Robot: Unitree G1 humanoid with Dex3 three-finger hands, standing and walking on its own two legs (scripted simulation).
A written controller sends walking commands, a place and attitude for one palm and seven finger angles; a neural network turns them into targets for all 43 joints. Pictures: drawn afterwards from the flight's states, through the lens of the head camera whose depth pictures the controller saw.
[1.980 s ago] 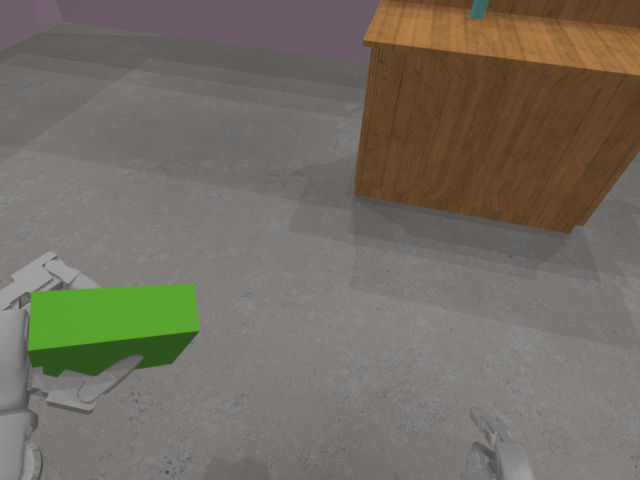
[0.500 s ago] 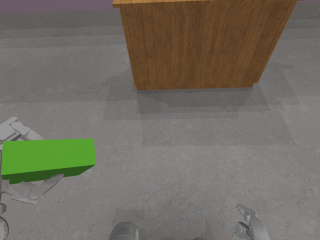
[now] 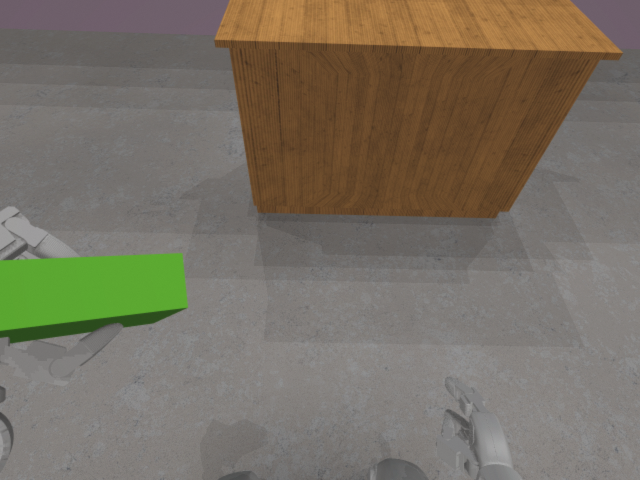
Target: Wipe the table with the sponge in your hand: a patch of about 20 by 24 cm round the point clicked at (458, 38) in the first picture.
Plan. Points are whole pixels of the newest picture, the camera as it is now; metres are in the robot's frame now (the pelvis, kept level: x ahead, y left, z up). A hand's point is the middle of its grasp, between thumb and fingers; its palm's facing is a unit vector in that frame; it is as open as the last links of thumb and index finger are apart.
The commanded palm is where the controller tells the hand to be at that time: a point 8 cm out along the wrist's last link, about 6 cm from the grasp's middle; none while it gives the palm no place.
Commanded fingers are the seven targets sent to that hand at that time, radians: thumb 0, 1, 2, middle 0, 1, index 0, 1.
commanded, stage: walk to a spot facing it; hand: left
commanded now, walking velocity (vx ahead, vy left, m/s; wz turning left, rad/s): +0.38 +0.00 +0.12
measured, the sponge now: (118, 297) +0.25 +0.20 +0.17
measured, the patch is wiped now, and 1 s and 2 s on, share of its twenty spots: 0.00 0.00 0.00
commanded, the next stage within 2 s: none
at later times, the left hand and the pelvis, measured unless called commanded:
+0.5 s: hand (144, 193) +0.35 +0.20 +0.19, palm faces +0.47 -0.76 -0.45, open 9.3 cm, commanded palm +0.30 +0.25 +0.19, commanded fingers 0.00 0.10 1.30 -1.20 -1.60 -1.20 -1.60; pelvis +0.17 -0.05 +0.00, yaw +5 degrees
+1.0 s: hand (176, 144) +0.44 +0.20 +0.18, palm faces +0.64 -0.65 -0.41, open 9.3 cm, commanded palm +0.37 +0.22 +0.19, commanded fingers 0.00 0.10 1.30 -1.20 -1.60 -1.20 -1.60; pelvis +0.30 -0.09 +0.01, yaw +17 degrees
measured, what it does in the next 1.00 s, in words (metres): walks ahead, turning left: right foot, then left foot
